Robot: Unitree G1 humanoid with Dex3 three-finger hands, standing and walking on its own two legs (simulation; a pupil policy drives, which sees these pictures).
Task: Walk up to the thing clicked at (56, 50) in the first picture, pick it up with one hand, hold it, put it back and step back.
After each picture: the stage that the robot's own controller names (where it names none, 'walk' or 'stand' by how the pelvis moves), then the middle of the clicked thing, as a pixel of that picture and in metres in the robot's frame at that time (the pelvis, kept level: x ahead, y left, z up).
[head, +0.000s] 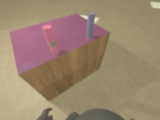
stand; (51, 41) +0.56 +0.36 +0.10
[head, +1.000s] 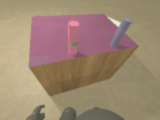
walk; (73, 40) +0.53 +0.17 +0.12
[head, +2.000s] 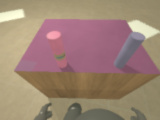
stand; (59, 52) +0.39 +0.24 +0.14
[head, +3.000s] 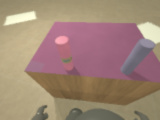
stand; (65, 55) +0.39 +0.19 +0.12
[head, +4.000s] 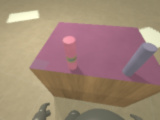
stand; (71, 55) +0.41 +0.16 +0.11
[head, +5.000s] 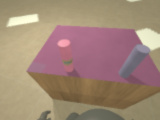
stand; (67, 57) +0.40 +0.19 +0.10
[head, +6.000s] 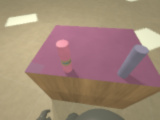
stand; (65, 58) +0.39 +0.20 +0.10
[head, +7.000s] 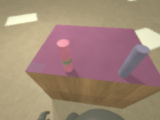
stand; (66, 57) +0.40 +0.19 +0.10
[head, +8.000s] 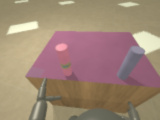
rise first; (65, 61) +0.38 +0.21 +0.10
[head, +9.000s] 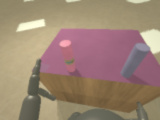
go down; (68, 57) +0.40 +0.21 +0.11
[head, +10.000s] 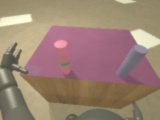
go down; (63, 59) +0.38 +0.19 +0.11
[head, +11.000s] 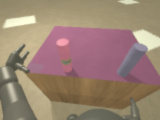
go down; (65, 57) +0.41 +0.19 +0.11
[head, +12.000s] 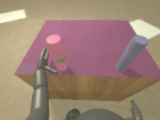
close in; (59, 55) +0.39 +0.21 +0.13
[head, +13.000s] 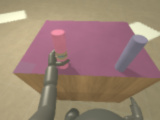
close; (61, 51) +0.41 +0.20 +0.15
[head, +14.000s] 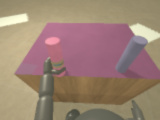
lift; (57, 59) +0.35 +0.22 +0.15
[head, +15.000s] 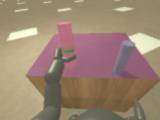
lift; (67, 47) +0.37 +0.15 +0.26
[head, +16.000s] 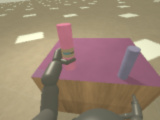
hold; (67, 48) +0.33 +0.16 +0.28
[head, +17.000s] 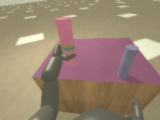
hold; (67, 44) +0.34 +0.15 +0.31
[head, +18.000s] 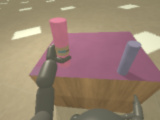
crouch; (62, 46) +0.34 +0.17 +0.29
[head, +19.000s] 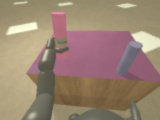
lower; (60, 38) +0.41 +0.20 +0.27
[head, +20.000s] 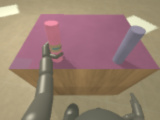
lower; (55, 44) +0.46 +0.22 +0.16
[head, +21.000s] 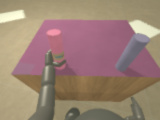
lower; (57, 52) +0.40 +0.22 +0.15
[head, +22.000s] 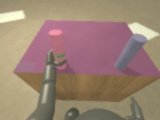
lower; (59, 51) +0.41 +0.22 +0.15
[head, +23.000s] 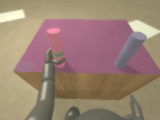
lower; (57, 50) +0.42 +0.22 +0.15
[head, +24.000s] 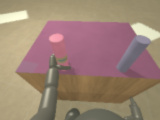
open; (61, 55) +0.39 +0.20 +0.14
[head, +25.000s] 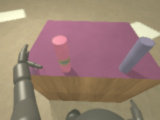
sink last; (63, 57) +0.38 +0.19 +0.13
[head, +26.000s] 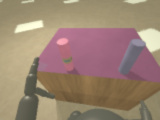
stand; (66, 56) +0.41 +0.21 +0.12
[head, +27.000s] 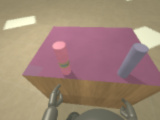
stand; (63, 60) +0.37 +0.21 +0.11
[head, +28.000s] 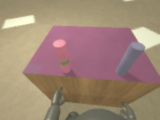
stand; (63, 58) +0.38 +0.22 +0.11
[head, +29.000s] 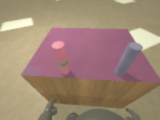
stand; (62, 59) +0.38 +0.21 +0.11
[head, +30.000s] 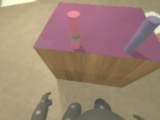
walk; (74, 32) +0.54 +0.15 +0.13
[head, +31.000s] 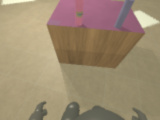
walk; (79, 11) +0.88 +0.19 +0.12
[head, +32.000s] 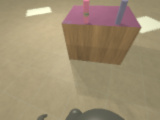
stand; (86, 12) +1.14 +0.17 +0.12
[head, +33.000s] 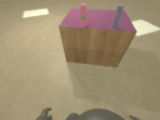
stand; (83, 16) +1.12 +0.17 +0.10
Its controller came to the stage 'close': yes
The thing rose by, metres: 0.21
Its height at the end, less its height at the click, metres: +0.00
